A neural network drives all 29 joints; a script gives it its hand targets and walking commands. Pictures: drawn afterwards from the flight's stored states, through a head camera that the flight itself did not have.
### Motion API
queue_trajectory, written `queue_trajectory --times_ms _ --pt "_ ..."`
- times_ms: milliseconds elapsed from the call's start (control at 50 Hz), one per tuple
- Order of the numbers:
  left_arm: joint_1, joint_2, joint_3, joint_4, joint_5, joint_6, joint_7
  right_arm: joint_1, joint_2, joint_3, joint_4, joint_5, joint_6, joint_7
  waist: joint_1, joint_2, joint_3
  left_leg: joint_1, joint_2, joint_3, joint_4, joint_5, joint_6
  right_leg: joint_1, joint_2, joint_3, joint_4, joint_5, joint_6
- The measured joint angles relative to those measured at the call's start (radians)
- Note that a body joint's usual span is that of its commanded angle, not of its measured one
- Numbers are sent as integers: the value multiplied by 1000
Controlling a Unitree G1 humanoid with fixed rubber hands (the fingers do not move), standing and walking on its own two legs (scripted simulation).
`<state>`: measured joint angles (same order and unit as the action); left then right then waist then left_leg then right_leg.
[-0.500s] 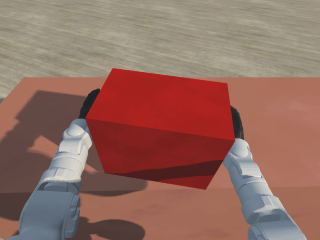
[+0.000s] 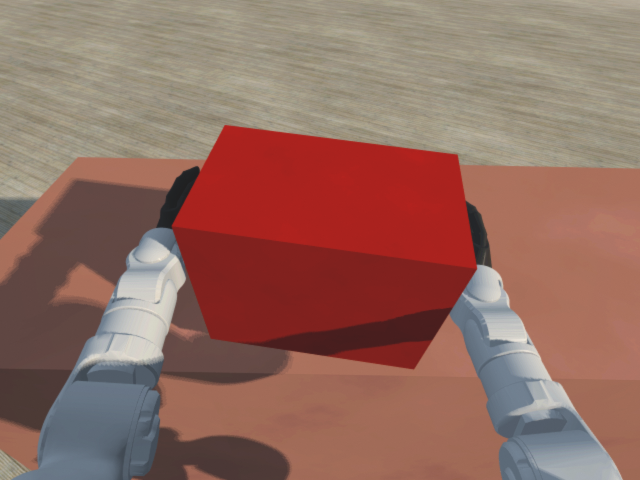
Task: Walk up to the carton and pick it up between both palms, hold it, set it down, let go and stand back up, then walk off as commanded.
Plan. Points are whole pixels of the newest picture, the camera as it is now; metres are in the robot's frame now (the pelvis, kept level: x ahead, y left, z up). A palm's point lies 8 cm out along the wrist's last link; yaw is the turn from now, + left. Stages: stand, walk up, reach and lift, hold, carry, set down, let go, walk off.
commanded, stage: reach and lift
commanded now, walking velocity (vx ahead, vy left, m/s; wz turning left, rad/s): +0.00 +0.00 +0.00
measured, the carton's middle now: (324, 253) +0.38 -0.01 +0.12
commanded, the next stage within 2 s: hold in 1.82 s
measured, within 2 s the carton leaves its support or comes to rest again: neither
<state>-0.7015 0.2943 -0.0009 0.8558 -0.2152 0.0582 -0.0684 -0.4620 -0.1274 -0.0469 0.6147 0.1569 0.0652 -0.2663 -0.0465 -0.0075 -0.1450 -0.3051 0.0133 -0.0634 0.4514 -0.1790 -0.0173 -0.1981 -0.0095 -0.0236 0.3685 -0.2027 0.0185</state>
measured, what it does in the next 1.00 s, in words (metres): stands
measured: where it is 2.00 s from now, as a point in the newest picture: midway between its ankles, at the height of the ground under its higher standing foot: outside the picture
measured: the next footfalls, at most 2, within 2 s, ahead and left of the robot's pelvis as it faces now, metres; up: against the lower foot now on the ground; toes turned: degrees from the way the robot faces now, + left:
none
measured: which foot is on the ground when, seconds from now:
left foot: down 0.00-1.00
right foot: down 0.00-1.00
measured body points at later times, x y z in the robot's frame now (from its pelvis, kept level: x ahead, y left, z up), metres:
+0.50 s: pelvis -0.02 +0.00 +0.00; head -0.07 +0.02 +0.45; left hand +0.39 +0.20 +0.18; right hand +0.36 -0.19 +0.16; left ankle +0.03 +0.12 -0.74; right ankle -0.01 -0.14 -0.74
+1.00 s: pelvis -0.03 +0.01 +0.00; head -0.10 +0.02 +0.44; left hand +0.36 +0.19 +0.21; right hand +0.35 -0.20 +0.21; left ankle +0.03 +0.12 -0.74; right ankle -0.01 -0.14 -0.74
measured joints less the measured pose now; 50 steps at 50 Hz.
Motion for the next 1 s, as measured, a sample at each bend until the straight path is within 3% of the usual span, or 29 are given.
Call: queue_trajectory --times_ms 180,540,780,1000 --pt "0 0 0 -53 0 87 25 -21 -16 0 -19 0 77 14 -11 0 0 0 0 0 0 9 3 2 0 0 -4 10 1" --pt "0 0 0 -210 1 286 101 -115 -72 0 -36 7 238 66 26 1 -3 0 0 0 0 25 1 2 0 0 -4 26 2" --pt "0 -5 0 -272 15 389 134 -183 -108 0 -36 13 346 100 10 21 -3 0 0 0 0 38 3 2 0 0 -4 38 2" --pt "-29 -12 0 -283 15 471 155 -254 -142 0 -15 22 438 125 14 26 -38 0 0 0 0 42 7 2 0 0 -4 43 2"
